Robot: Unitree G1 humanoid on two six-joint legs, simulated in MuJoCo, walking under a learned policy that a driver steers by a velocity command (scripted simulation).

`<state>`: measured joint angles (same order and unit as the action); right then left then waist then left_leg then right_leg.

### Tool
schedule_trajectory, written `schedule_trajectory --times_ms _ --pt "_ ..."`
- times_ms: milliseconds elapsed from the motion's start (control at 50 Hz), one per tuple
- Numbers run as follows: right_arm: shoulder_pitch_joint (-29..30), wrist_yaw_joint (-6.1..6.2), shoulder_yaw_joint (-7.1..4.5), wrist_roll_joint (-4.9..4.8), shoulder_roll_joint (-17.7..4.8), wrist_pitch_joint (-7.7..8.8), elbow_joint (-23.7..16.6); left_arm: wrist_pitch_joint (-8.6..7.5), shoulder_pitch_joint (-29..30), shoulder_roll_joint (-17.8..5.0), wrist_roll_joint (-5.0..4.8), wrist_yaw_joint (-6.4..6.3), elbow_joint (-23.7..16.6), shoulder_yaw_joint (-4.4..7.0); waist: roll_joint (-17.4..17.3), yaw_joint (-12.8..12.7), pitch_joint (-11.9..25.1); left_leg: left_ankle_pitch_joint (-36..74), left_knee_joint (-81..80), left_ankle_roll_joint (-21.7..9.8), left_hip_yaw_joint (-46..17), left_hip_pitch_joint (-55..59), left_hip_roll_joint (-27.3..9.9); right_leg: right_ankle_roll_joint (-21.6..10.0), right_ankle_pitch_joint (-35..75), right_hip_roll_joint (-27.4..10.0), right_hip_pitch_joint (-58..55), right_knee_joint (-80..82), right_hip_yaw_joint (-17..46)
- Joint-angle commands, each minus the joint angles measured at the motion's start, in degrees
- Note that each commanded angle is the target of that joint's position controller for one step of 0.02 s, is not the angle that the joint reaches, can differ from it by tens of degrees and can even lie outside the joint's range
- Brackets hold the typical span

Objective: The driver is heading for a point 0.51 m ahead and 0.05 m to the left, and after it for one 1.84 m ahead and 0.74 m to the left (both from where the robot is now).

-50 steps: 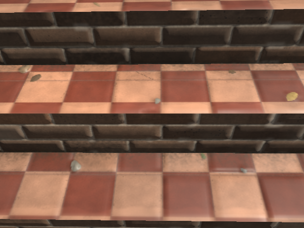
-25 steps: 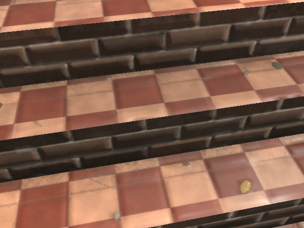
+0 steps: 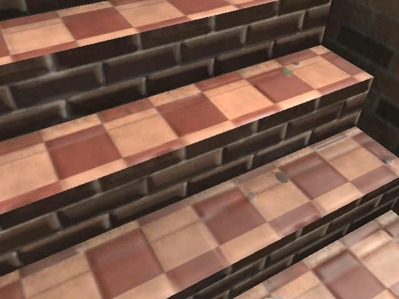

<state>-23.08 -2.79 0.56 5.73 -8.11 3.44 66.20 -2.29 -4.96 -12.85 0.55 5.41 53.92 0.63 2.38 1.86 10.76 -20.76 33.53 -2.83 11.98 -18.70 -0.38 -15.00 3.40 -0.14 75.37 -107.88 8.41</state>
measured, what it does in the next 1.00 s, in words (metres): climbs: right foot 0.20 m higher, then left foot 0.20 m higher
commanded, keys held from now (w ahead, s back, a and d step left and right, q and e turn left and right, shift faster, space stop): w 0.30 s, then w+q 0.22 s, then q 0.48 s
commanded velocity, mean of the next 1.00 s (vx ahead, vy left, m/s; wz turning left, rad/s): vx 0.36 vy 0.00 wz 0.20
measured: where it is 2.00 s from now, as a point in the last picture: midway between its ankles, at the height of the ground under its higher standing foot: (223, 251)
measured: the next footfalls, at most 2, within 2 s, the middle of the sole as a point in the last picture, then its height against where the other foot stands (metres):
right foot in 0.30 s outside the picture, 0.20 m higher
left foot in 0.76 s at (180, 257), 0.20 m higher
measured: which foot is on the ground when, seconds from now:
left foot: down 0.00-0.34, up 0.36-0.74, down 0.76-1.00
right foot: up 0.00-0.28, down 0.30-0.86, up 0.88-1.00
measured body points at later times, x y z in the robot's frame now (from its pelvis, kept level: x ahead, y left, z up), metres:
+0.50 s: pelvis +0.29 -0.07 +0.14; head +0.29 -0.06 +0.59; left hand +0.37 +0.15 -0.01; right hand +0.28 -0.31 +0.00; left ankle +0.22 +0.08 -0.28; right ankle +0.35 -0.16 -0.52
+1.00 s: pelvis +0.46 -0.03 +0.32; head +0.46 -0.02 +0.77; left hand +0.56 +0.25 +0.20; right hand +0.60 -0.25 +0.19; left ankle +0.49 +0.05 -0.32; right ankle +0.42 -0.21 -0.24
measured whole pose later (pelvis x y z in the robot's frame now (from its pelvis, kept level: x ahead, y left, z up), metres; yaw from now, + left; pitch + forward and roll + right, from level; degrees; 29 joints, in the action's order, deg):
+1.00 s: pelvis +0.46 -0.03 +0.32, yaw +14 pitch +7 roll +1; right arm -12.6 -2.4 -0.3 2.3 -11.3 1.2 53.4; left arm -3.5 -6.1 -16.4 3.1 4.8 54.4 2.1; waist 2.1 4.4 9.7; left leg -28.5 66.3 -4.7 -0.6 -44.7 8.6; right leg -9.9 1.0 1.0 40.4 -88.9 9.3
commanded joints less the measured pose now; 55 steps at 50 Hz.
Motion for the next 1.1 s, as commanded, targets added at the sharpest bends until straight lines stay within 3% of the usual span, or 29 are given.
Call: schedule_trajectory --times_ms 20,80,160,220,240,260,300,320,340,360,380,400,440,460,520,560,620,680,740,780,800,840,880,900,920,940,1000,1040,1100 --pt "-0.6 -0.67 0.97 2.21 0.1 1.44 0.0 1.59 3.2 2.8 0.13 -1.1 -2.2 -2.05 -5.1 -0.4 -10.0 2.8 -19.7 -10.5 -17.9 10.7 -15.2 -2.1 -6.5 1.4 20.6 -18.7 2.6" --pt "-7.6 -1.78 2.63 2.73 2.4 2.16 3.5 1.77 10.9 2.7 0.14 -3.44 -6.3 -3.13 -2.8 1.5 -10.4 5.3 -21.8 -11.0 -16.7 23.6 -17.3 -4.3 -7.5 -0.6 30.3 -12.2 2.8" --pt "-15.0 -1.92 2.77 3.95 1.7 2.53 6.0 4.82 24.2 3.8 1.42 -2.74 -14.4 -4.34 -4.4 2.5 -9.2 17.7 -28.2 -10.6 -10.3 20.0 -16.2 -3.3 -8.1 -7.4 23.5 -4.4 -11.6" --pt "-14.4 -4.65 2.82 -0.33 1.9 1.54 6.1 8.72 38.2 5.4 2.74 -0.56 -19.7 -6.14 -7.1 2.0 -9.7 27.3 -36.2 -11.6 -5.8 4.4 -16.8 -1.4 -24.1 -9.3 0.3 18.0 -15.9" --pt "-13.3 -4.88 2.66 -2.18 -1.0 2.51 5.0 9.05 35.1 6.2 3.0 0.93 -19.4 -5.98 -12.7 -1.6 -6.4 51.9 -35.1 -15.0 -3.7 1.3 -17.2 0.5 -22.4 -5.6 -13.2 18.4 -23.1" --pt "-13.7 -5.54 2.12 -1.97 -5.3 3.8 5.1 8.5 31.0 6.6 1.31 1.85 -19.0 -5.9 -15.4 -4.3 -5.6 84.2 -29.6 -15.0 -2.6 4.1 -17.7 1.2 -21.2 -1.8 -20.6 19.4 -23.2" --pt "-13.0 -5.32 -0.62 -2.51 -13.4 5.25 3.6 7.12 16.9 2.9 -0.03 1.11 -14.6 -4.24 -18.5 -8.2 0.9 111.9 -19.5 -11.7 -2.8 20.3 -19.0 2.9 -26.7 3.8 -33.4 39.5 -20.8" --pt "-12.9 -5.89 -1.37 -0.82 -12.8 5.67 3.6 6.68 6.8 -1.2 0.38 -0.2 -11.9 -2.61 -14.5 -10.8 8.9 107.9 -6.5 -8.3 -6.2 13.4 -17.0 0.1 -14.0 2.3 -51.8 42.2 -13.1" --pt "-14.0 0.44 -2.61 -8.69 -8.9 6.86 -1.5 2.06 -12.7 0.1 0.64 -4.3 -6.2 -0.24 -6.7 -13.3 11.0 86.8 17.0 -4.9 -4.2 -3.2 -10.9 -0.3 -36.6 -4.5 -72.5 47.2 2.8" --pt "-11.2 1.7 -2.93 -9.71 -7.6 7.38 -3.6 1.02 -16.2 -6.8 0.29 -5.67 -3.5 2.59 3.9 -14.0 11.6 44.2 36.8 -2.6 -6.4 -12.0 -2.8 -1.0 -31.3 -14.7 -72.9 69.5 25.1" --pt "-13.7 -6.4 -2.22 -2.66 -1.8 3.43 4.8 3.77 -22.2 -7.5 4.02 -2.17 -1.5 0.69 10.8 -16.7 16.7 32.7 72.3 -5.0 -29.3 -20.9 1.1 -3.9 -36.9 -20.2 -64.8 87.9 44.9" --pt "-9.5 -8.19 -4.24 -4.07 -2.9 3.34 2.6 2.21 -19.8 -9.3 3.53 -1.89 1.8 1.77 8.3 -12.5 2.1 34.5 85.9 -5.6 -32.4 -31.9 2.0 -0.7 -39.3 -18.3 -56.1 85.7 36.8" --pt "-1.5 -6.56 -2.4 -4.28 2.5 4.09 -0.9 0.79 -8.2 -3.7 1.05 -1.53 4.2 1.22 -4.5 -4.8 -1.8 26.5 95.7 -8.4 -28.6 -42.6 1.8 -2.5 -27.2 -17.0 -51.9 79.9 19.5" --pt "0.6 -5.23 -1.13 -4.31 3.2 3.04 -2.0 0.79 -5.2 1.2 3.46 -0.91 5.3 -0.41 -8.5 -2.1 -0.5 29.9 96.6 -11.2 -27.6 -45.8 -0.5 -1.8 -18.0 -19.0 -52.0 81.2 14.0" --pt "2.5 -4.31 -0.53 -6.71 4.4 0.09 -3.6 -0.23 4.3 7.1 3.28 -0.49 3.0 -1.95 -3.4 5.1 -6.3 19.3 105.9 -13.2 -23.9 -46.7 -3.1 2.4 -15.3 -17.5 -42.4 89.7 -0.3" --pt "5.3 -4.59 0.07 -7.61 3.6 0.1 -5.6 -1.18 1.4 8.5 5.51 -0.87 5.5 -3.15 -1.9 6.3 -7.5 18.1 117.2 -16.4 -22.7 -52.8 -1.1 5.4 -9.4 -14.1 -42.9 91.1 -9.0" --pt "14.4 -3.35 -0.22 -6.6 -1.2 0.37 -11.4 -2.83 -6.3 3.1 6.4 -1.5 7.0 -2.36 -4.2 4.1 -5.7 20.0 105.0 -13.6 -17.7 -53.0 -0.5 6.6 0.3 -9.3 -49.4 90.6 -20.6" --pt "21.3 -1.65 -1.13 -6.12 -5.1 -1.89 -15.2 -3.14 -10.5 -2.7 6.57 -1.99 5.4 -1.3 2.9 2.9 -2.0 19.1 82.6 -7.6 -10.9 -50.0 -2.2 4.9 22.4 -8.8 -59.2 93.0 -25.7" --pt "28.0 -2.0 0.42 -4.83 -3.8 -7.91 -20.2 -2.8 -10.4 -11.0 3.18 1.35 4.7 0.29 7.4 3.4 -0.6 -10.8 50.3 -1.4 -3.6 -40.5 0.9 -2.7 57.0 -18.2 -65.3 94.9 -22.6" --pt "19.2 -1.85 0.15 -5.29 -2.3 -6.71 -19.8 -5.23 -12.4 -10.4 2.42 0.78 3.1 1.39 9.3 2.2 -0.7 -7.2 43.7 -0.1 -1.2 -39.6 5.1 -2.6 71.8 -23.0 -80.7 87.6 -24.4" --pt "20.7 -0.62 0.3 -5.49 -3.7 -6.03 -21.0 -5.72 -15.8 -8.5 2.98 0.17 2.8 1.48 3.7 0.1 3.1 3.5 42.8 -3.8 -6.9 -39.8 5.2 0.4 76.4 -19.0 -85.3 80.3 -24.3" --pt "16.3 0.15 -0.35 -5.35 -4.4 -5.44 -21.1 -4.12 -13.0 -9.9 3.12 -0.37 3.0 2.45 6.9 1.5 6.4 1.3 33.3 -4.8 -9.9 -28.7 7.5 -3.3 66.8 -17.7 -79.4 78.8 -21.5" --pt "11.2 2.4 -1.88 -6.23 -10.1 -4.38 -20.2 -3.0 -7.8 -10.5 4.77 -0.47 -0.4 3.33 -3.9 3.7 3.3 2.8 21.4 -10.8 -28.0 -10.7 4.4 2.2 39.2 -10.1 -53.4 69.6 -20.5" --pt "-0.1 3.36 -2.71 -3.25 -13.3 -3.94 -17.2 -1.64 -0.5 -7.6 4.81 -0.2 -3.9 3.02 -14.1 8.2 6.0 1.8 6.5 -15.7 -47.4 -3.9 -2.4 8.2 -2.4 -4.6 -39.3 46.0 -15.1" --pt "-5.5 2.13 -3.05 -1.14 -13.0 -3.75 -14.0 -0.12 0.5 -5.0 2.17 1.28 -3.6 2.27 -14.7 9.6 5.8 -6.5 1.7 -13.9 -56.9 -2.8 -3.4 7.9 -3.8 -1.0 -30.1 22.3 -1.6" --pt "-4.4 0.95 -3.16 -0.54 -12.6 -3.33 -12.1 -0.33 2.0 -0.9 0.74 1.07 -2.9 1.18 -15.3 8.6 -1.1 -8.5 0.9 -10.6 -54.3 -3.1 -3.8 5.1 -2.4 4.1 -17.4 11.7 7.4" --pt "10.3 -0.43 -1.19 -5.04 -5.9 -0.69 -11.0 -2.37 1.2 -2.5 3.28 -1.95 -3.5 0.23 -3.6 -1.9 -3.4 0.4 5.8 -10.5 -40.7 -9.3 0.7 4.6 -7.2 2.5 -12.3 6.3 5.2" --pt "19.1 0.73 -0.22 -4.84 -2.7 0.13 -13.7 -2.1 1.5 -4.3 1.4 -4.27 -4.4 0.39 -5.9 -3.4 0.2 12.4 1.1 -10.6 -38.3 -8.2 1.1 8.8 -14.9 2.0 -11.5 4.7 4.5" --pt "16.6 1.19 -1.3 -2.74 -7.9 1.02 -15.7 -1.22 5.3 -6.1 1.58 -5.42 -6.3 0.64 -0.7 -2.2 3.0 15.6 1.0 -9.4 -36.7 -10.1 0.2 17.2 -11.2 -0.5 -13.2 14.5 1.1"
Velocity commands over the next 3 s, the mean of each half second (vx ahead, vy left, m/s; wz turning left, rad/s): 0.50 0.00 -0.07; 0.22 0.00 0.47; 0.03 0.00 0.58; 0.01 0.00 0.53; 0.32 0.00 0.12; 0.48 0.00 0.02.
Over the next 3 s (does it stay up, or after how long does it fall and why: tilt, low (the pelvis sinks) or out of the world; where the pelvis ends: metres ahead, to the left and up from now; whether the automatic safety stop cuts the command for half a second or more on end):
stays up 0.80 0.13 0.62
